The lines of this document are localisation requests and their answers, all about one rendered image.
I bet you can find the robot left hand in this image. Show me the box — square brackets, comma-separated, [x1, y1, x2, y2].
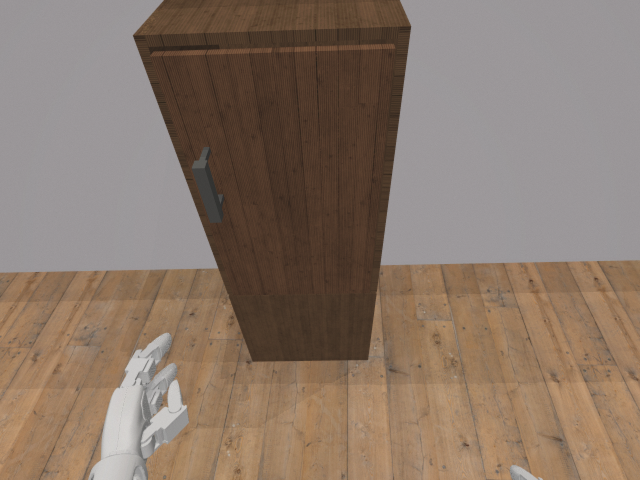
[101, 333, 189, 464]

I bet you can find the robot left forearm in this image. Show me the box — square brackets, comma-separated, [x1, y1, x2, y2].
[88, 454, 148, 480]

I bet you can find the handle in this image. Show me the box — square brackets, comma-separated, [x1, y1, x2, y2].
[192, 147, 224, 223]

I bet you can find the cupboard door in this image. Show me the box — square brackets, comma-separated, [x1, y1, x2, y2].
[150, 44, 395, 296]

